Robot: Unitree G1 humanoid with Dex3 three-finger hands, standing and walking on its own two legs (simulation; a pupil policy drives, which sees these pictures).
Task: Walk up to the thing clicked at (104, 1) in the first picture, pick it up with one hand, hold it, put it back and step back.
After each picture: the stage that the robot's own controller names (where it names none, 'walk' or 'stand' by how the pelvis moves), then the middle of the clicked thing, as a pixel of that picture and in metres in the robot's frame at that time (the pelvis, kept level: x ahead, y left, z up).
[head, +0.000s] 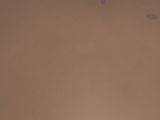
stand; out of the picture +2.39 -0.34 -0.66
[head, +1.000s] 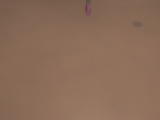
walk; (88, 7) +2.27 +0.08 -0.64
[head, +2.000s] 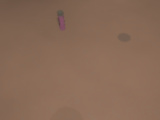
walk; (61, 20) +1.59 +0.36 -0.65
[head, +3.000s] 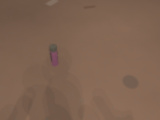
walk; (54, 55) +1.04 +0.30 -0.63
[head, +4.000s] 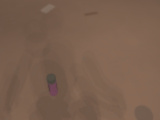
walk; (52, 85) +0.66 +0.22 -0.64
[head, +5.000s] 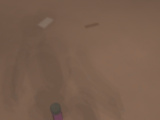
stand; (57, 114) +0.45 +0.19 -0.62
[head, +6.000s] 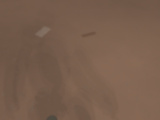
stand; out of the picture +0.40 +0.20 -0.66
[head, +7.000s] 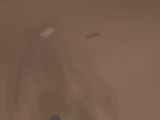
stand; out of the picture +0.41 +0.19 -0.66
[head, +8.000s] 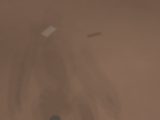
stand; out of the picture +0.40 +0.19 -0.66
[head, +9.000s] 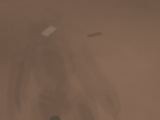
stand; out of the picture +0.39 +0.19 -0.66
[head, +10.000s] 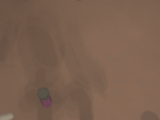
go down; (45, 98) +0.43 +0.19 -0.57
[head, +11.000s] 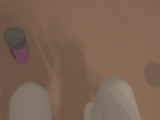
go down; (19, 48) +0.49 +0.21 -0.25
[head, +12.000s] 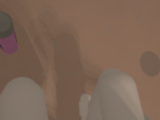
close in; (5, 36) +0.49 +0.22 -0.22
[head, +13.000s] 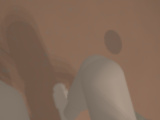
close; out of the picture +0.48 +0.26 -0.17
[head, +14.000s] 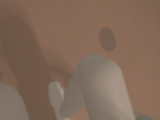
lift; out of the picture +0.47 +0.27 -0.17
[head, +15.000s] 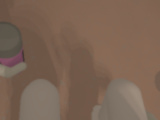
lift; (10, 54) +0.38 +0.24 -0.03
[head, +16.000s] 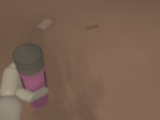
hold; (34, 81) +0.31 +0.16 +0.08
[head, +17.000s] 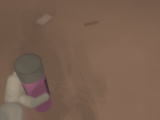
hold; (36, 87) +0.31 +0.16 +0.03
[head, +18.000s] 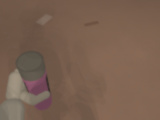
crouch; (37, 85) +0.32 +0.16 +0.03
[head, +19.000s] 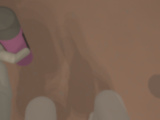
crouch; (14, 42) +0.45 +0.19 -0.03
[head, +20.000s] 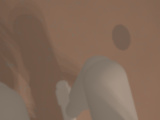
lower; out of the picture +0.48 +0.27 -0.17
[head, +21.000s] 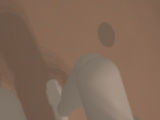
lower; out of the picture +0.49 +0.28 -0.17
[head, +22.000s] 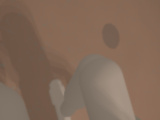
lower; out of the picture +0.47 +0.28 -0.18
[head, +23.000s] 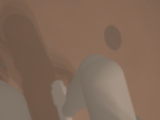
lower; out of the picture +0.47 +0.28 -0.17
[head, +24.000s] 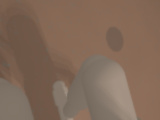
loosen; out of the picture +0.46 +0.26 -0.17
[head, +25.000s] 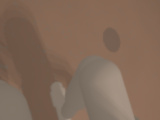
withdraw; out of the picture +0.47 +0.26 -0.18
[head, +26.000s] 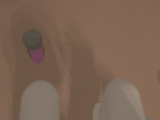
walk; (35, 49) +0.49 +0.20 -0.26
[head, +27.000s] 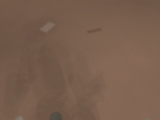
stand; out of the picture +0.41 +0.16 -0.59
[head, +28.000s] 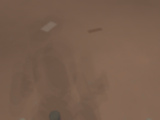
stand; out of the picture +0.42 +0.18 -0.60
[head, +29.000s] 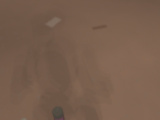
stand; (59, 118) +0.42 +0.17 -0.61
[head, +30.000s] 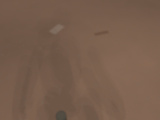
walk; out of the picture +0.43 +0.17 -0.65
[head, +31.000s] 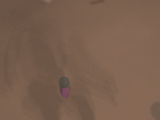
walk; (64, 88) +0.54 +0.12 -0.63
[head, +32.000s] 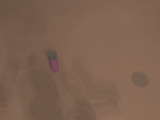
walk; (53, 62) +0.80 +0.26 -0.62
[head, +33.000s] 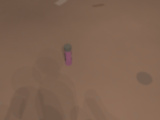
stand; (68, 55) +1.06 +0.17 -0.63
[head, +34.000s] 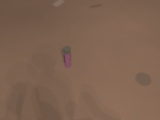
stand; (67, 57) +1.04 +0.17 -0.66
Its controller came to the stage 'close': yes
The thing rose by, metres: 0.70
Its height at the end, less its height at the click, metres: +0.00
